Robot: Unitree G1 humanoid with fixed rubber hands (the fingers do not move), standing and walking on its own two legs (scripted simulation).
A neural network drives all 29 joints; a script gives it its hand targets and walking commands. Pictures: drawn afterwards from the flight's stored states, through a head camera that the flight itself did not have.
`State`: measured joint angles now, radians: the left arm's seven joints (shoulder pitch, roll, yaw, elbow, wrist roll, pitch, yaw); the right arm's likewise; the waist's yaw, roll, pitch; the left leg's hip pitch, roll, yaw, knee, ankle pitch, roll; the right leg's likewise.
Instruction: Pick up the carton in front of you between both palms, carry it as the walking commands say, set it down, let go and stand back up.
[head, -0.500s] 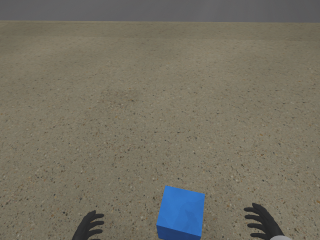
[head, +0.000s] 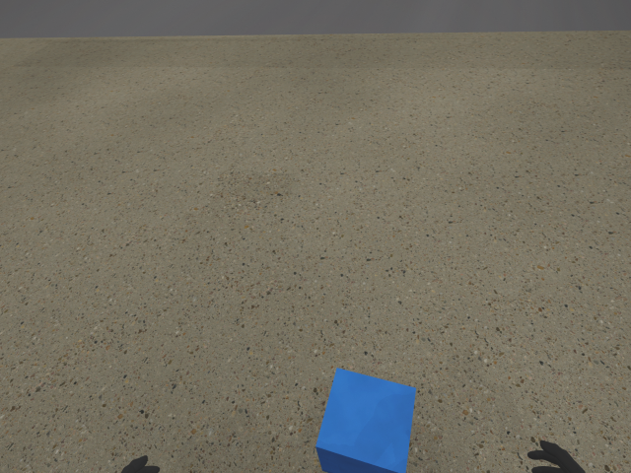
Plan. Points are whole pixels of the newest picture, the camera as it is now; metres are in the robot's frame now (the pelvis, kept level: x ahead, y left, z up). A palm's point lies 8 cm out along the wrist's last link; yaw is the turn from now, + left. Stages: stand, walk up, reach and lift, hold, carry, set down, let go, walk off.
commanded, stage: stand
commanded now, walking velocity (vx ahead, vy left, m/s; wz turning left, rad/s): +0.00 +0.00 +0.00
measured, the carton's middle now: (366, 431) +0.38 -0.06 -0.65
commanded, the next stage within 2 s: none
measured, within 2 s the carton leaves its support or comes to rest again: neither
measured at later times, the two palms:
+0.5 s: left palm out of the picture +0.09 +0.30 -0.08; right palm out of the picture +0.09 -0.29 -0.10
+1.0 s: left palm out of the picture +0.06 +0.31 -0.09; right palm out of the picture +0.07 -0.30 -0.10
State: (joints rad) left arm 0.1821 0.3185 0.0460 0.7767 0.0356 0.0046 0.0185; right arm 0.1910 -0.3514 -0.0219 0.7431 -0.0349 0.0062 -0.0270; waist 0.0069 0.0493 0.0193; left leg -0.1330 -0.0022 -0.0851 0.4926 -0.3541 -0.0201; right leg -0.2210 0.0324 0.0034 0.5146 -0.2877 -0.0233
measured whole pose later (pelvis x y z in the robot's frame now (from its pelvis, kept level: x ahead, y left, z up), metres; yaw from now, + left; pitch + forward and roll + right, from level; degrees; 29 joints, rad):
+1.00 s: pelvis -0.03 +0.00 +0.01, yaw +0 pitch -2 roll +0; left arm 0.12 0.37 0.02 1.02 0.02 0.00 0.00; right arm 0.17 -0.39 0.01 0.97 -0.02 -0.01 -0.02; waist 0.01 0.03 0.03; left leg -0.07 0.00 -0.08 0.37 -0.25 -0.02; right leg -0.16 0.02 0.01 0.39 -0.19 -0.02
